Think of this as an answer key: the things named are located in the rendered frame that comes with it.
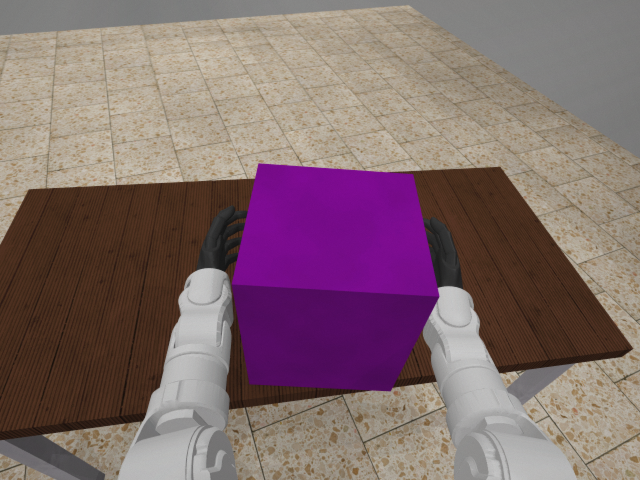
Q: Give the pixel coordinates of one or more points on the robot left upper arm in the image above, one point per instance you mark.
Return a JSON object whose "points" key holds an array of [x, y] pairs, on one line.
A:
{"points": [[202, 452]]}

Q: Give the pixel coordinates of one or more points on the robot right upper arm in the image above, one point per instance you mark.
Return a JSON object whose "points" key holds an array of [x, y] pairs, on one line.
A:
{"points": [[491, 455]]}

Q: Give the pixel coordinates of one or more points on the robot left forearm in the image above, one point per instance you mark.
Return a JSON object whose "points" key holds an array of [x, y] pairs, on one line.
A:
{"points": [[193, 385]]}

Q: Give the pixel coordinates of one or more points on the carton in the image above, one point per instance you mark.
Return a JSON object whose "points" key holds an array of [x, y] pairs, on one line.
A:
{"points": [[334, 280]]}

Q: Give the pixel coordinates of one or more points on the left robot hand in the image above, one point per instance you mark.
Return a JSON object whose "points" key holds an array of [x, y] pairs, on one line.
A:
{"points": [[215, 247]]}

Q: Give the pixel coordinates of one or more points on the right robot hand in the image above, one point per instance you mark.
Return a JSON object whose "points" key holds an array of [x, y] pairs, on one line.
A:
{"points": [[443, 254]]}

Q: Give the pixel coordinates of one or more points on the table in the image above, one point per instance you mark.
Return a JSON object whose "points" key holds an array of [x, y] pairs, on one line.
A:
{"points": [[90, 279]]}

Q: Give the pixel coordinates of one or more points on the robot right forearm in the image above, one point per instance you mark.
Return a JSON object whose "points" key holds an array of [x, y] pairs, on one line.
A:
{"points": [[469, 382]]}

